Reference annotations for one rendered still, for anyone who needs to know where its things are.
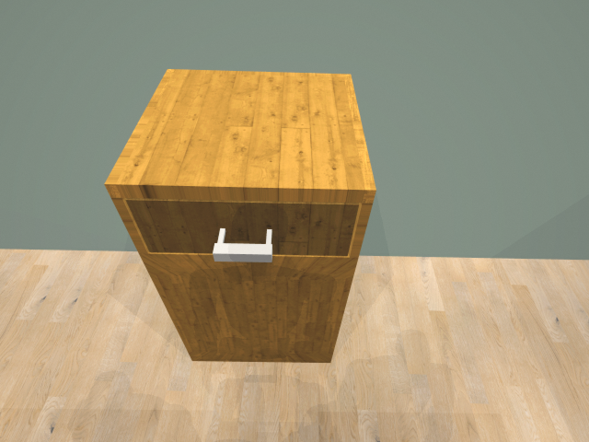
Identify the handle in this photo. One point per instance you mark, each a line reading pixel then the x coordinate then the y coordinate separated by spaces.
pixel 236 252

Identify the drawer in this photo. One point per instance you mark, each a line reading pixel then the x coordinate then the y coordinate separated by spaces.
pixel 193 226

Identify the cabinet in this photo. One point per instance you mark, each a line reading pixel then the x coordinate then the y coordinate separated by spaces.
pixel 250 136

